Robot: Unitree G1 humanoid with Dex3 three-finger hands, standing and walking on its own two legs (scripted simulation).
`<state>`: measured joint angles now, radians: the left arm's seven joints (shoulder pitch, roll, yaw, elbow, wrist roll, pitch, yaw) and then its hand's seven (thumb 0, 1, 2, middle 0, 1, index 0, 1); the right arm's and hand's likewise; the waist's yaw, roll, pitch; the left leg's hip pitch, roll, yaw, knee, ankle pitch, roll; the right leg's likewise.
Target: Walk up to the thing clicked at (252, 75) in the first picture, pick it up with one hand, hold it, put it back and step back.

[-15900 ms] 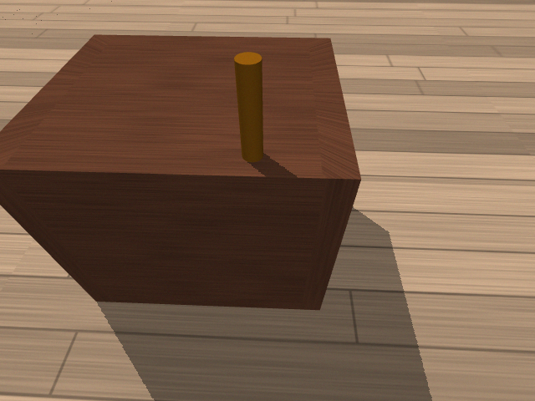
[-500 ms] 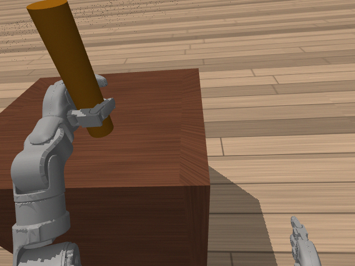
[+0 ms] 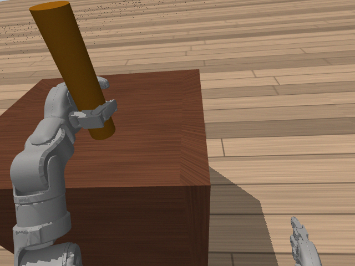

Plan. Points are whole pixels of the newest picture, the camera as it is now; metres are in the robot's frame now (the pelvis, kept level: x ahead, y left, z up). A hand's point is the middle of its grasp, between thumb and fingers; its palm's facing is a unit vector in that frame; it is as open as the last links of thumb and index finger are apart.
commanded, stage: hold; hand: left
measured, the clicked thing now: (82, 82) +0.33 +0.17 +0.32
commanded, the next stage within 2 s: crouch in 1.72 s
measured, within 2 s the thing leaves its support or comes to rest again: neither
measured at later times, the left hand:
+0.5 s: hand (98, 104) +0.34 +0.16 +0.27, palm faces +0.11 -0.99 -0.01, open 7.1 cm
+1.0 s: hand (99, 107) +0.33 +0.16 +0.27, palm faces +0.10 -0.99 -0.02, open 7.1 cm
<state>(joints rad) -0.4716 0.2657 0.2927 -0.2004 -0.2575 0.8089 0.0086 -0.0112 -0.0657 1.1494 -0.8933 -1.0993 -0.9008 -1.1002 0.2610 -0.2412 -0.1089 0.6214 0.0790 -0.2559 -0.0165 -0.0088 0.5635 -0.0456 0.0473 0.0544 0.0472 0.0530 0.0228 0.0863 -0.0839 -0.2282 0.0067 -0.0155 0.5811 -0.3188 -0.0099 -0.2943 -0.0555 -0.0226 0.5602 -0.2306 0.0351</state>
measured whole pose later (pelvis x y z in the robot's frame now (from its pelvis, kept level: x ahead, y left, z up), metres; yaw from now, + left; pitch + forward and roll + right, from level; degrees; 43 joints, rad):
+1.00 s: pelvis +0.00 +0.00 +0.00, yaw +0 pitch -2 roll +0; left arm -0.46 0.26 0.28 -0.23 -0.26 0.81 0.01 -0.01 -0.06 1.15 -0.89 -1.11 -0.90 -1.11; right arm 0.24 -0.24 -0.11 0.64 0.07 -0.25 -0.03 -0.01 0.57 -0.05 0.05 0.05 0.05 0.05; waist 0.02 0.09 -0.08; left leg -0.23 0.01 -0.02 0.59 -0.33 -0.01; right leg -0.29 -0.06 -0.02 0.57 -0.24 0.04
